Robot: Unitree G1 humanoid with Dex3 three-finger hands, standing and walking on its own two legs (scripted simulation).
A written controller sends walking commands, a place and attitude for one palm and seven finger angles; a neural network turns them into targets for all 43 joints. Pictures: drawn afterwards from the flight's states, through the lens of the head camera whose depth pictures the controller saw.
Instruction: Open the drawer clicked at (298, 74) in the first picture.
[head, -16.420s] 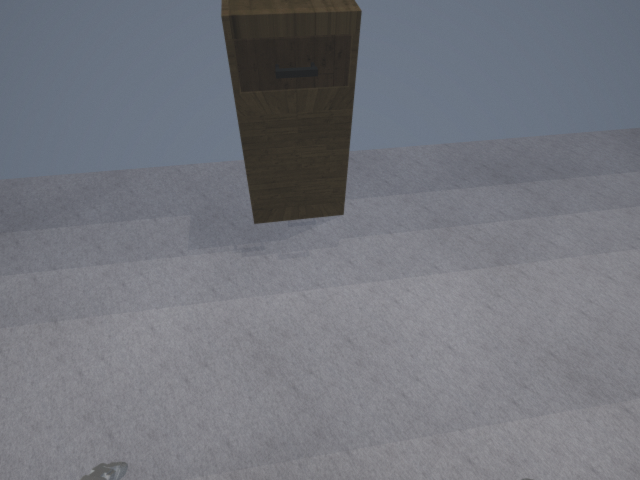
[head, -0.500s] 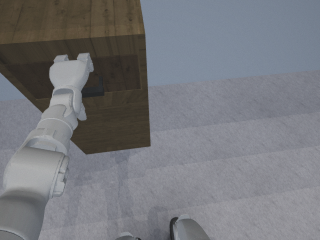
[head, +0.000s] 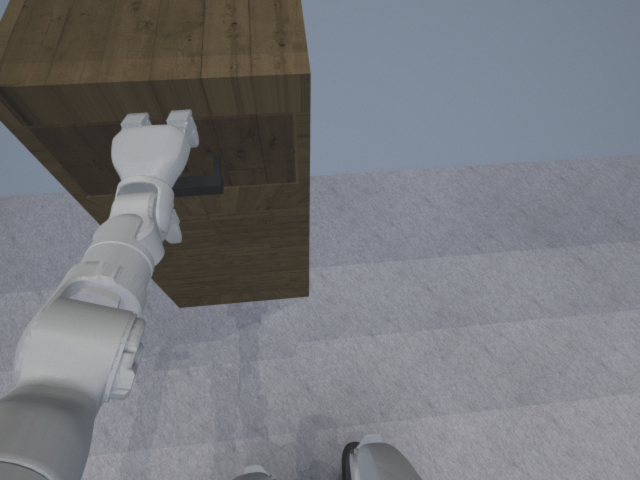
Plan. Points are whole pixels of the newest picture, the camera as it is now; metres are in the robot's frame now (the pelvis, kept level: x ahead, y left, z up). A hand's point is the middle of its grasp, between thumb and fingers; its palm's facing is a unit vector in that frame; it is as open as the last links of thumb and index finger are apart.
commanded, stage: lower the fingers behind the handle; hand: left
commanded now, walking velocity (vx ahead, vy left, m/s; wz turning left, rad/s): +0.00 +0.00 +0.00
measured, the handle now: (179, 175) +0.56 +0.17 -0.04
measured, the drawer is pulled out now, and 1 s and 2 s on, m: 0.00 0.00 0.00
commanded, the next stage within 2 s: close the thumb around the handle in 1.68 s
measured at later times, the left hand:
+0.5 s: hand (172, 193) +0.51 +0.17 -0.01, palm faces -0.06 -0.02 -1.00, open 13.8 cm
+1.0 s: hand (178, 205) +0.51 +0.17 -0.04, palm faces -0.11 -0.01 -0.99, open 13.8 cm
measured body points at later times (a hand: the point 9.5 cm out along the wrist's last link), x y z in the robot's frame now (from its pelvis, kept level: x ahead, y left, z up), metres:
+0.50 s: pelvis -0.01 +0.00 -0.01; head +0.13 -0.01 +0.42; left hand +0.50 +0.16 +0.04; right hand -0.02 -0.28 -0.14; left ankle -0.04 +0.09 -0.70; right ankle +0.02 -0.11 -0.70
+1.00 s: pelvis -0.03 +0.00 -0.03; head +0.13 +0.00 +0.39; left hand +0.51 +0.16 +0.01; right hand -0.04 -0.27 -0.16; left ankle -0.04 +0.10 -0.70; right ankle +0.02 -0.11 -0.70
